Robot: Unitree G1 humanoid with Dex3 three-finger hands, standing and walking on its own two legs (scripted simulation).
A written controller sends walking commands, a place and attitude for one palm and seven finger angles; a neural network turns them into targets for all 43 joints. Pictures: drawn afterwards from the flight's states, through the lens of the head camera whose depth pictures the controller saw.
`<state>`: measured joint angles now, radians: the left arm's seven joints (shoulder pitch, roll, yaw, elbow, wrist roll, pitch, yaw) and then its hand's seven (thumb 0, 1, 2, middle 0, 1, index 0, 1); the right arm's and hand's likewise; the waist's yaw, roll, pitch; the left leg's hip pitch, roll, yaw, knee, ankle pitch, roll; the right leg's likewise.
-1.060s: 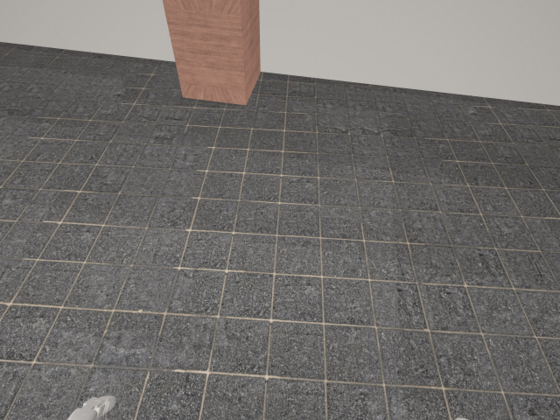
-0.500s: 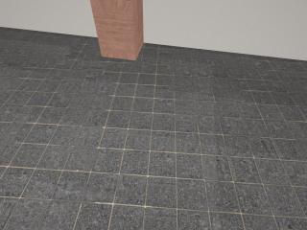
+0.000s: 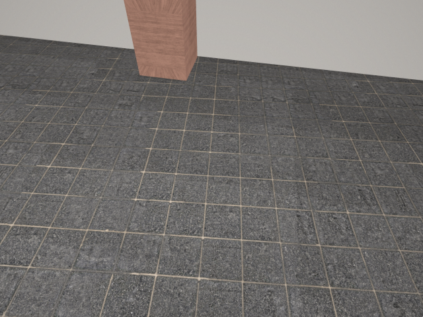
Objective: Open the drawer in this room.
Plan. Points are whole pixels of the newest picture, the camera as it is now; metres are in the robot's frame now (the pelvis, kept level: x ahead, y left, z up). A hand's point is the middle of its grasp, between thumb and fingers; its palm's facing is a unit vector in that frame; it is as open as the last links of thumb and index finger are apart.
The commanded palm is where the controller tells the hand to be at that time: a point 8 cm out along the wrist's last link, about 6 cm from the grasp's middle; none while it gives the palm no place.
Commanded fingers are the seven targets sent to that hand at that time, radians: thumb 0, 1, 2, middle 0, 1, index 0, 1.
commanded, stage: stand and wait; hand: left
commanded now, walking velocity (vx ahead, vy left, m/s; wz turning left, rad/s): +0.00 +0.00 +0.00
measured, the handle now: out of the picture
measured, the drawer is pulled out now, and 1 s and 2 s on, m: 0.00 0.00 0.00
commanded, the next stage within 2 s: turn or walk to find it in 0.46 s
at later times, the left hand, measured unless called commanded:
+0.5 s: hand out of the picture +0.04 +0.24 -0.17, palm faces +0.00 -0.95 -0.30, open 7.4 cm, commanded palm none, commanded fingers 0.00 0.90 0.90 -0.20 -0.30 -0.20 -0.30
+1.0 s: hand out of the picture +0.03 +0.25 -0.18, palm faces +0.18 -0.97 -0.19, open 7.3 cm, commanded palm none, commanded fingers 0.00 0.90 0.90 -0.20 -0.30 -0.20 -0.30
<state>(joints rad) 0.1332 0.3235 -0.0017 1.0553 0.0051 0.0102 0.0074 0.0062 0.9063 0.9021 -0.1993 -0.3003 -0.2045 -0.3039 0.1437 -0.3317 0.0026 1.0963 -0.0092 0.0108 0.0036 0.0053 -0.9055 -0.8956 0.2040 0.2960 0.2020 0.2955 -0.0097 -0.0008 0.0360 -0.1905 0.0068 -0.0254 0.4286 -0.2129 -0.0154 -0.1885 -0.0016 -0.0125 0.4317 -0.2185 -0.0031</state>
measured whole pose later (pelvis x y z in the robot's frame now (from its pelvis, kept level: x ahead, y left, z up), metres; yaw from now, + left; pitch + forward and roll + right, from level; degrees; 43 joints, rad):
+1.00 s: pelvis -0.01 +0.04 +0.00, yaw +11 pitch +0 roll -2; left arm 0.17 0.24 0.03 0.97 0.01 0.06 0.02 0.01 0.91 0.90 -0.20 -0.30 -0.20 -0.30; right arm 0.24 -0.17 -0.02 0.99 -0.01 0.03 0.00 0.00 -0.91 -0.90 0.20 0.30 0.20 0.30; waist -0.02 -0.04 0.07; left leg -0.30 -0.04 -0.02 0.51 -0.22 0.07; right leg -0.44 -0.05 -0.02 1.05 -0.43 0.04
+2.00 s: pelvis -0.04 +0.01 -0.01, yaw +23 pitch -1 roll +0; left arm 0.28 0.16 0.03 1.06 0.02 0.01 0.03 0.00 0.91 0.90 -0.20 -0.30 -0.20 -0.30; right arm 0.18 -0.19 -0.04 1.05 -0.01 0.05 -0.01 0.00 -0.93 -0.90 0.20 0.30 0.20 0.30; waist 0.02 0.02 0.02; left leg -0.28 0.01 0.03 0.66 -0.36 -0.01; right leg -0.21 -0.06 -0.13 0.54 -0.30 0.00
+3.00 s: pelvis -0.08 +0.00 -0.01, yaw +30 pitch -1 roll -2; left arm 0.27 0.14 0.04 1.07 0.02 0.03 0.03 0.01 0.91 0.90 -0.20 -0.30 -0.20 -0.30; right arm 0.31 -0.16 -0.04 1.11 -0.01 0.05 -0.01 0.00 -0.91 -0.90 0.20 0.30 0.20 0.29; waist -0.01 0.01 0.06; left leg -0.32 0.06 0.04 0.65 -0.31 -0.01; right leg -0.22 -0.04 -0.18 0.56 -0.31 -0.01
